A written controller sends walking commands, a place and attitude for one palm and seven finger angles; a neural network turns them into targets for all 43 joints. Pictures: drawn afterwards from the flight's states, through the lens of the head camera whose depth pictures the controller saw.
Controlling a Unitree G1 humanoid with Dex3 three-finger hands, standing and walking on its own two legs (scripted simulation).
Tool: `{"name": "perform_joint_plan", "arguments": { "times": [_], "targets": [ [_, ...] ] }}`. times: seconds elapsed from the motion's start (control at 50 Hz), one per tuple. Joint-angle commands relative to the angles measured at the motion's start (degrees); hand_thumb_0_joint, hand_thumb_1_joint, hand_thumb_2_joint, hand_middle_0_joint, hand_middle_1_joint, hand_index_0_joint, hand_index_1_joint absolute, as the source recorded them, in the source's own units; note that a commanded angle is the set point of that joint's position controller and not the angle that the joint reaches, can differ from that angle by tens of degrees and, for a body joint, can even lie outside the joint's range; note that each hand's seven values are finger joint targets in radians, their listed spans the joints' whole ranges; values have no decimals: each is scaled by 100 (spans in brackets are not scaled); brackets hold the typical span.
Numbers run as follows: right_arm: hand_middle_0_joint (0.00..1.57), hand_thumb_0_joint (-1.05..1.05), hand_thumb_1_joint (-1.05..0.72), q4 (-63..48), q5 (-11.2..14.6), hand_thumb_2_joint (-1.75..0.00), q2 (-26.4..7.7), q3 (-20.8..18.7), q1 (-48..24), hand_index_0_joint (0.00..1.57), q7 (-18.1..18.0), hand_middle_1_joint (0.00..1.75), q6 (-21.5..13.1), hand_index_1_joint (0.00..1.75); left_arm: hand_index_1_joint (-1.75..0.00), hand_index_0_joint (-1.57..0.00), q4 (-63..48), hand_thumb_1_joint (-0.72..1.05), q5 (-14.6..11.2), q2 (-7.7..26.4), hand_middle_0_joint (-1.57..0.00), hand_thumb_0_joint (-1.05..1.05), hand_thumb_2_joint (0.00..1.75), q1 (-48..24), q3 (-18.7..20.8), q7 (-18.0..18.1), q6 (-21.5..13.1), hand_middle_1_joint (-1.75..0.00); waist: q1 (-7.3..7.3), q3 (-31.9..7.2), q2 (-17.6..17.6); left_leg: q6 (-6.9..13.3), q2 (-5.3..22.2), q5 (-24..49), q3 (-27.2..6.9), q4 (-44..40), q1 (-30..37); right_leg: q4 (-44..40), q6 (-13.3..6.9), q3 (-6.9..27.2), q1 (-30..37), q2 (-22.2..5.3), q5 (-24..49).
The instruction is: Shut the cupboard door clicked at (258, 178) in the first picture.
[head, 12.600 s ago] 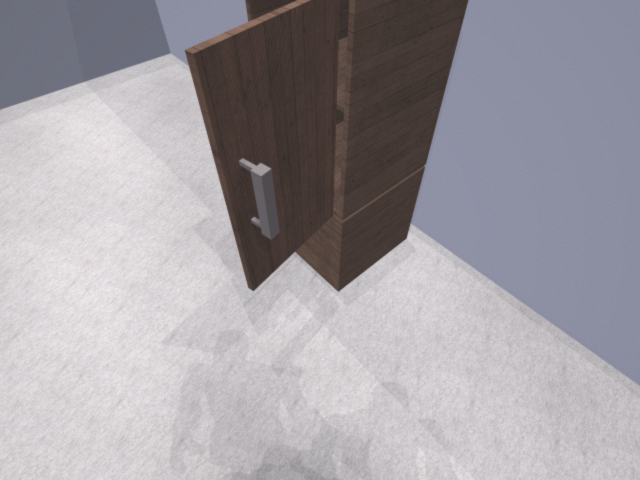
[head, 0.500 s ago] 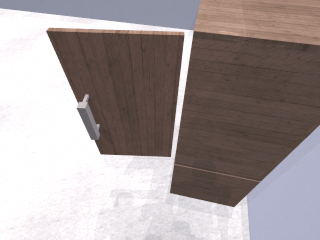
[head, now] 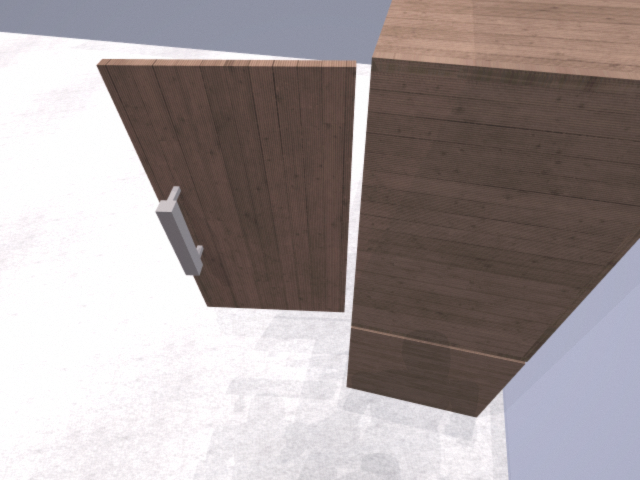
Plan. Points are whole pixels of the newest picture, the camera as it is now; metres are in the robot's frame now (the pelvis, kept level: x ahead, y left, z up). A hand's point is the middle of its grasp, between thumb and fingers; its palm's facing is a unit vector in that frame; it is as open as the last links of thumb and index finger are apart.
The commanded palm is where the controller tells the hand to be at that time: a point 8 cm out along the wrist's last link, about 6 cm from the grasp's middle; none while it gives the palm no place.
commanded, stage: come to a stop and stand still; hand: left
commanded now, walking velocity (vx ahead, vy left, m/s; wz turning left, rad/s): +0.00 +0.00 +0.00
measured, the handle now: (185, 232) +0.51 +0.28 -0.03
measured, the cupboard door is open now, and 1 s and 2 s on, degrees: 100 100 100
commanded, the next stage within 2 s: look again from close up in 0.24 s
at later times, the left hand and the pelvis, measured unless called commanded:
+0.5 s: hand out of the picture +0.04 +0.22 -0.16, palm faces -0.02 -0.97 -0.24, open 7.4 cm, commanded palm none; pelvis +0.00 +0.02 +0.01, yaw +0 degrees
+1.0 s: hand out of the picture +0.10 +0.26 -0.14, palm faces +0.13 -0.96 -0.25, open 7.4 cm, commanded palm +0.12 +0.28 -0.06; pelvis +0.02 +0.04 +0.01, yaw +1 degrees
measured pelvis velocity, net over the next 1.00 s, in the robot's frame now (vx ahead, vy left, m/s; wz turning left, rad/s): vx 0.02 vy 0.04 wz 0.02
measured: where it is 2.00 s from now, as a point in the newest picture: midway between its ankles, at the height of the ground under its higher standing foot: outside the picture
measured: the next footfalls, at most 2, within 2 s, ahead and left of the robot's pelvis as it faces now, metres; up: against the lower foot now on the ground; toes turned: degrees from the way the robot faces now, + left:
none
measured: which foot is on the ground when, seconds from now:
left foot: down 0.00-1.00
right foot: down 0.00-1.00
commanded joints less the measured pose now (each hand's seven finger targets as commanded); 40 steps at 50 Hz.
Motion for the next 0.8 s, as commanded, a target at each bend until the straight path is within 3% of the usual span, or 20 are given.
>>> {"name": "perform_joint_plan", "arguments": {
  "times": [0.0, 0.04, 0.06, 0.22, 0.48, 0.54, 0.78],
  "targets": [
    [20, 0, -90, -359, -48, -90, -689, -90, 153, 20, -6, 30, -90, 30, -30, -20, -534, 90, 20, 1055, -20, 0, 90, -100, 142, -22, -256, -30, -110, 116, -59, 192, 420, -90, -639, -879, -144, -1329, -204, 974, -447, -560, -456],
    [20, 0, -90, -303, -54, -90, -663, -64, 277, 20, 4, 30, -88, 30, -30, -20, -516, 90, 16, 1058, -20, 0, 90, -95, 124, -40, -268, -30, -155, 18, -480, 141, 298, -219, -509, -764, -23, -1603, -235, 1125, -554, -685, -908],
    [20, 0, -90, -259, -55, -90, -669, -56, 360, 20, 11, 30, -95, 30, -30, -20, -531, 90, 15, 1078, -20, 0, 90, -103, 125, -49, -270, -30, -183, -62, -527, 125, 272, -204, -465, -737, 71, -1681, -238, 1155, -610, -721, -1085],
    [20, 0, -90, 39, -63, -90, -687, 44, 433, 20, 9, 30, -194, 30, -30, -20, -384, 90, -12, 1019, -20, 0, 90, 53, 81, -75, -282, -30, -38, -57, -113, 160, 424, -275, -738, -1274, -356, -1507, -140, 866, -103, -571, -619],
    [20, 0, -90, 620, 4, -90, -765, 135, 601, 20, -37, 30, -319, 30, -30, -20, 70, 90, -42, 1009, -20, 0, 90, 105, -1, -80, -328, -30, 42, -363, -158, 190, 583, 813, -737, -1378, -60, -1280, -91, 637, 583, -605, 732],
    [20, 0, -90, 698, 7, -90, -829, 145, 547, 20, -44, 30, -311, 30, -30, -20, 156, 90, -45, 1013, -20, 0, 90, 46, -28, -78, -311, -30, 23, -212, -86, 183, 586, 752, -749, -1433, -46, -1300, -69, 640, 503, -606, 662],
    [20, 0, -90, 777, 20, -90, -884, 126, 256, 20, -63, 30, -324, 30, -30, -20, 278, 90, -23, 1037, -20, 0, 90, 27, -43, -70, -320, -30, 14, -314, -193, 217, 598, 1434, -688, -1385, 394, -1322, 4, 611, 567, -637, 1244]
  ]
}}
